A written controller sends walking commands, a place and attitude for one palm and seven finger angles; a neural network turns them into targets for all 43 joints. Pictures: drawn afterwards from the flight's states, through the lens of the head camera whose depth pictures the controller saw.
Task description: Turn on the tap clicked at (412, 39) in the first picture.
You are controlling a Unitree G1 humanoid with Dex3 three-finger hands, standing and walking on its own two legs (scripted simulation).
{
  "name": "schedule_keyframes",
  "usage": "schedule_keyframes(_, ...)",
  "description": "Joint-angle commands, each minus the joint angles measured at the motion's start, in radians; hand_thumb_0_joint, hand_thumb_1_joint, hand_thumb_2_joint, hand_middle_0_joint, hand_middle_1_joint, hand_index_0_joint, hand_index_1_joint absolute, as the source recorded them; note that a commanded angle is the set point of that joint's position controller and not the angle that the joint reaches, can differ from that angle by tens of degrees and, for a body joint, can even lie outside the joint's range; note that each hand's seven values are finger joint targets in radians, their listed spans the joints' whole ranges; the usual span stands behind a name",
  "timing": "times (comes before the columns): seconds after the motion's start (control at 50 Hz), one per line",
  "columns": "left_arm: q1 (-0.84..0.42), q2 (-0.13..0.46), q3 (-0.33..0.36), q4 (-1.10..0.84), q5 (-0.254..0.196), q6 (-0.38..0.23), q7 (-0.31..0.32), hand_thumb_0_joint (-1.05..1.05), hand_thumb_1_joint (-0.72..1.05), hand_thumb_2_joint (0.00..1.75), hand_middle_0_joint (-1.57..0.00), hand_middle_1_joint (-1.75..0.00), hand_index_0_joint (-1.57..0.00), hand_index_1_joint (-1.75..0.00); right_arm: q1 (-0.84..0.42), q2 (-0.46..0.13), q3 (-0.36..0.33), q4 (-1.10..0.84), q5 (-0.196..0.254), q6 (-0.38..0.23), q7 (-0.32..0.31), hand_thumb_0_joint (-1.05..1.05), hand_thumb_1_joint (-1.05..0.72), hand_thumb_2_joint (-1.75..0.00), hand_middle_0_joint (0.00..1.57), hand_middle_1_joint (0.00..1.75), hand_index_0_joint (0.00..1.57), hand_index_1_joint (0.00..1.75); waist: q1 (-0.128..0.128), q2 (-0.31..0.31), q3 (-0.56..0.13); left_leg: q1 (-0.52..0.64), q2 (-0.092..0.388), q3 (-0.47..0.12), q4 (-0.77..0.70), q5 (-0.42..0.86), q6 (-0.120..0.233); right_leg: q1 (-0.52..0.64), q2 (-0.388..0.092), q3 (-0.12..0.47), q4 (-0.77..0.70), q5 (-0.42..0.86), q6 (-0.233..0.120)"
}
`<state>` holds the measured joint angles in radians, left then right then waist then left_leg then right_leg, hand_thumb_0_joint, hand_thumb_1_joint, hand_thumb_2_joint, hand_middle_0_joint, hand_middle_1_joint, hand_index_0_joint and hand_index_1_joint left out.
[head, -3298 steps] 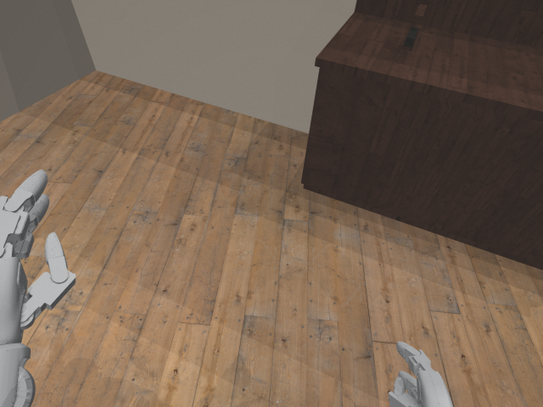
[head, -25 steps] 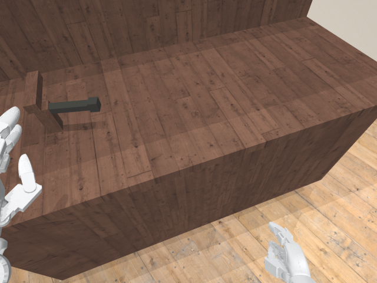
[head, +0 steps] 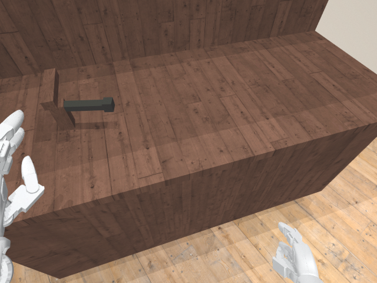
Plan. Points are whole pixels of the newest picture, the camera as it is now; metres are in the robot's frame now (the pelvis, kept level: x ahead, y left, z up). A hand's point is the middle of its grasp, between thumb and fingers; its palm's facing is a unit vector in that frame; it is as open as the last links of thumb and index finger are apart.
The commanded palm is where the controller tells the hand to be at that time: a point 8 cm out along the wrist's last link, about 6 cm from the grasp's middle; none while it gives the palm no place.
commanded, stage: come to a stop and stand still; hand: left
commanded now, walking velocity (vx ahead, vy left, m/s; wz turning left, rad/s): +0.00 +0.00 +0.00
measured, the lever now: (108, 104) +0.51 +0.27 +0.05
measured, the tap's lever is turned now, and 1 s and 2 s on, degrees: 76 76 76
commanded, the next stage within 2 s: look again from close up in 0.30 s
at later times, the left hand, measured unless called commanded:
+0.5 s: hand (8, 151) +0.25 +0.30 +0.20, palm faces +0.47 -0.76 -0.45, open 7.5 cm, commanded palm +0.16 +0.29 +0.18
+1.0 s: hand (66, 181) +0.24 +0.23 +0.14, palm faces +0.15 -0.93 -0.33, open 7.5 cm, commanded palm +0.18 +0.30 +0.17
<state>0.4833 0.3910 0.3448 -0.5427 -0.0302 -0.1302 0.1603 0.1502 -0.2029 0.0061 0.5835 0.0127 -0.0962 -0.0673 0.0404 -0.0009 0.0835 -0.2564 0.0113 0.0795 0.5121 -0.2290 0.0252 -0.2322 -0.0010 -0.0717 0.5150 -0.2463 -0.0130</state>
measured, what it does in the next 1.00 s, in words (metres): stands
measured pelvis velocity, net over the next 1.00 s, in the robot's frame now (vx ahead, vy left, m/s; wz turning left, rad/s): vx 0.01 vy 0.03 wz -0.02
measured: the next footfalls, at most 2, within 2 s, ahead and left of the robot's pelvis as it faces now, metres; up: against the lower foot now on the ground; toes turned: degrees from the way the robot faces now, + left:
none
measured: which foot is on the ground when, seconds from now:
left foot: down 0.00-1.00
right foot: down 0.00-1.00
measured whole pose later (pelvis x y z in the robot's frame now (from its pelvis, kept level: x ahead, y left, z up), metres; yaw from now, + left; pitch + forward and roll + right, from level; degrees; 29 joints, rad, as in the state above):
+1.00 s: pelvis +0.01 +0.03 +0.00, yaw -1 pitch -1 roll +0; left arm 0.36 0.32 0.22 -0.50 -0.07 0.16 -0.05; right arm 0.14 -0.24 0.06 0.59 0.02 -0.10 0.03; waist 0.04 0.03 0.00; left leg -0.25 -0.03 0.10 0.53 -0.27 0.07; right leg -0.23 -0.03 -0.05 0.53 -0.28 0.01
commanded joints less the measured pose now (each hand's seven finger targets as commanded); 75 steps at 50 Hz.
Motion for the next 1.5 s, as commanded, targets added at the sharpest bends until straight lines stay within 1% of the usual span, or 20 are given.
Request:
schedule_keyframes(0.0,-0.078,0.108,0.066,-0.145,-0.005,-0.049,0.008,0.0,0.9,0.9,-0.2,-0.3,-0.2,-0.3,-0.091,-0.126,-0.04,-0.137,-0.003,-0.058,-0.006,0.0,-0.9,-0.9,0.2,0.3,0.2,0.3,-0.025,-0.013,-0.147,-0.012,0.082,-0.1,-0.094,-0.071,-0.015,0.046,-0.094,0.183,-0.201,0.048,0.002)
schedule_keyframes(0.1,-0.148,0.12,0.06,-0.114,-0.008,-0.047,0.008,0.0,0.9,0.9,-0.2,-0.3,-0.2,-0.3,-0.094,-0.112,-0.029,-0.114,-0.008,-0.043,-0.008,0.0,-0.9,-0.9,0.2,0.3,0.2,0.3,-0.036,-0.041,-0.112,0.05,0.049,-0.09,-0.031,-0.109,-0.017,-0.097,-0.145,0.235,-0.313,-0.199,-0.03)
schedule_keyframes(0.36,-0.054,0.121,0.077,-0.156,0.003,-0.097,0.011,0.0,0.9,0.9,-0.2,-0.3,-0.2,-0.3,-0.078,-0.126,-0.031,-0.126,-0.015,-0.084,-0.014,0.0,-0.9,-0.9,0.2,0.3,0.2,0.3,-0.015,0.089,-0.198,-0.006,0.09,-0.147,-0.205,0.021,0.0,0.149,-0.024,0.087,-0.146,0.161,0.013)
schedule_keyframes(0.38,-1.176,1.005,0.71,-0.437,0.158,-0.219,-0.001,0.0,0.9,0.9,-0.2,-0.3,-0.2,-0.3,0.088,-0.155,-0.034,-0.137,-0.061,-0.111,0.003,0.0,-0.9,-0.9,0.2,0.3,0.2,0.3,-0.012,-0.087,0.011,-0.159,0.116,-0.091,-0.01,0.092,0.028,-0.063,-0.109,0.173,-0.254,0.183,0.068)
schedule_keyframes(0.4,-0.562,0.337,0.283,0.216,0.043,-0.163,-0.056,0.0,0.9,0.9,-0.2,-0.3,-0.2,-0.3,-0.001,-0.03,0.005,-0.063,-0.021,-0.097,0.008,0.0,-0.9,-0.9,0.2,0.3,0.2,0.3,-0.028,-0.087,-0.216,0.039,0.014,-0.107,-0.018,0.113,0.014,-0.066,-0.152,0.18,-0.199,0.114,-0.053)
schedule_keyframes(0.44,-0.341,0.161,0.152,0.16,0.0,-0.143,-0.059,0.0,0.9,0.9,-0.2,-0.3,-0.2,-0.3,0.019,-0.117,-0.057,-0.137,0.005,-0.11,0.022,0.0,-0.9,-0.9,0.2,0.3,0.2,0.3,-0.005,0.111,-0.274,0.107,0.052,-0.06,-0.072,0.135,-0.016,0.048,-0.097,0.196,-0.129,0.187,-0.054)
schedule_keyframes(0.52,-0.075,0.034,0.016,-0.045,-0.023,-0.143,-0.077,0.0,0.9,0.9,-0.2,-0.3,-0.2,-0.3,-0.025,-0.113,-0.048,-0.16,0.02,-0.118,0.07,0.0,-0.9,-0.9,0.2,0.3,0.2,0.3,0.009,0.143,-0.279,0.123,0.096,-0.098,-0.124,0.18,0.01,0.077,-0.06,0.12,-0.087,0.168,-0.001)
schedule_keyframes(0.6,-0.061,0.144,0.117,-0.084,-0.008,-0.123,-0.056,0.0,0.9,0.9,-0.2,-0.3,-0.2,-0.3,-0.035,-0.128,-0.042,-0.185,0.006,-0.102,0.058,0.0,-0.9,-0.9,0.2,0.3,0.2,0.3,0.0,-0.091,-0.186,0.009,0.086,-0.104,-0.146,0.002,-0.005,0.057,-0.048,0.114,-0.146,0.072,-0.001)
schedule_keyframes(0.7,-0.21,0.208,0.206,-0.135,-0.016,-0.148,-0.039,0.0,0.9,0.9,-0.2,-0.3,-0.2,-0.3,-0.051,-0.116,-0.029,-0.191,-0.004,-0.09,0.018,0.0,-0.9,-0.9,0.2,0.3,0.2,0.3,-0.014,0.033,-0.161,0.026,0.08,-0.114,-0.175,-0.009,0.002,0.04,-0.043,0.111,-0.129,0.074,-0.009)
schedule_keyframes(0.72,-1.13,1.067,0.48,-0.502,0.041,-0.324,-0.022,0.0,0.9,0.9,-0.2,-0.3,-0.2,-0.3,0.13,-0.201,0.11,-0.246,0.043,-0.09,-0.046,0.0,-0.9,-0.9,0.2,0.3,0.2,0.3,-0.08,0.295,-0.085,-0.187,0.045,-0.142,-0.146,-0.109,0.029,0.088,-0.01,0.094,-0.017,-0.072,0.061)
schedule_keyframes(0.74,-0.787,0.605,0.414,-0.039,0.165,-0.108,-0.069,0.0,0.9,0.9,-0.2,-0.3,-0.2,-0.3,0.011,-0.13,-0.029,-0.143,-0.09,-0.095,-0.021,0.0,-0.9,-0.9,0.2,0.3,0.2,0.3,0.099,0.366,-0.435,0.182,0.042,-0.119,-0.088,0.176,-0.06,0.112,-0.026,0.055,0.057,0.069,-0.041)
schedule_keyframes(0.76,-0.477,0.273,0.119,0.174,0.018,-0.036,-0.101,0.0,0.9,0.9,-0.2,-0.3,-0.2,-0.3,-0.022,-0.12,0.012,-0.154,-0.058,-0.11,0.042,0.0,-0.9,-0.9,0.2,0.3,0.2,0.3,0.014,0.213,-0.207,0.149,0.048,-0.162,-0.107,0.506,-0.122,-0.033,0.039,-0.018,-0.022,0.065,-0.041)
schedule_keyframes(0.78,-0.493,0.198,0.11,-0.002,-0.004,-0.025,-0.126,0.0,0.9,0.9,-0.2,-0.3,-0.2,-0.3,0.013,-0.162,-0.023,-0.119,-0.053,-0.105,0.073,0.0,-0.9,-0.9,0.2,0.3,0.2,0.3,-0.011,0.255,-0.404,0.353,0.075,-0.155,-0.054,0.668,-0.123,-0.058,0.049,0.002,-0.012,0.11,-0.027)
schedule_keyframes(0.84,-0.219,-0.044,-0.101,-0.006,-0.162,0.187,-0.252,0.0,0.9,0.9,-0.2,-0.3,-0.2,-0.3,-0.052,-0.174,-0.023,-0.104,0.005,-0.111,0.08,0.0,-0.9,-0.9,0.2,0.3,0.2,0.3,0.034,0.178,-0.351,0.377,0.096,-0.152,-0.064,0.672,-0.094,-0.088,0.007,0.0,0.016,0.066,-0.008)
schedule_keyframes(0.92,-0.094,0.069,-0.088,-0.155,-0.027,0.302,-0.222,0.0,0.9,0.9,-0.2,-0.3,-0.2,-0.3,-0.162,-0.163,-0.003,-0.166,0.032,-0.06,0.102,0.0,-0.9,-0.9,0.2,0.3,0.2,0.3,0.032,0.023,-0.119,0.104,0.069,-0.121,-0.079,0.369,-0.052,-0.063,0.025,-0.052,-0.021,0.112,-0.016)
schedule_keyframes(1.02,-0.138,0.292,0.222,-0.364,-0.003,0.051,-0.009,0.0,0.9,0.9,-0.2,-0.3,-0.2,-0.3,-0.131,-0.124,-0.014,-0.177,-0.019,-0.035,0.063,0.0,-0.9,-0.9,0.2,0.3,0.2,0.3,0.066,0.011,-0.308,0.098,0.053,-0.112,-0.033,0.297,-0.069,-0.041,0.056,-0.05,0.027,0.09,-0.024)
schedule_keyframes(1.1,-0.194,0.139,0.129,-0.25,-0.035,-0.093,0.076,0.0,0.9,0.9,-0.2,-0.3,-0.2,-0.3,-0.057,-0.097,-0.009,-0.103,-0.023,-0.069,0.061,0.0,-0.9,-0.9,0.2,0.3,0.2,0.3,0.016,0.265,-0.265,0.103,0.028,-0.106,0.007,0.135,-0.066,-0.141,0.049,-0.03,0.024,0.01,-0.023)
schedule_keyframes(1.24,-0.367,0.071,-0.074,0.112,-0.099,0.116,-0.137,0.0,0.9,0.9,-0.2,-0.3,-0.2,-0.3,-0.136,-0.153,0.015,-0.095,0.021,-0.078,-0.018,0.0,-0.9,-0.9,0.2,0.3,0.2,0.3,-0.037,0.053,-0.084,-0.03,-0.017,-0.102,0.004,-0.229,0.007,-0.16,-0.015,0.054,-0.118,-0.222,0.005)
schedule_keyframes(1.34,-0.389,0.203,0.045,0.009,-0.092,0.167,-0.123,0.0,0.9,0.9,-0.2,-0.3,-0.2,-0.3,-0.18,-0.133,0.01,-0.124,0.017,-0.087,-0.037,0.0,-0.9,-0.9,0.2,0.3,0.2,0.3,0.016,-0.041,-0.166,-0.061,0.0,-0.113,0.069,-0.118,-0.006,-0.074,-0.078,0.18,-0.159,-0.321,0.017)
schedule_keyframes(1.48,-0.102,0.179,0.223,-0.022,-0.164,-0.011,-0.003,0.0,0.9,0.9,-0.2,-0.3,-0.2,-0.3,-0.1,-0.119,-0.018,-0.089,0.005,-0.098,0.006,0.0,-0.9,-0.9,0.2,0.3,0.2,0.3,0.046,0.024,-0.273,-0.127,0.017,-0.109,0.156,0.024,-0.029,0.052,-0.117,0.221,-0.032,0.218,0.046)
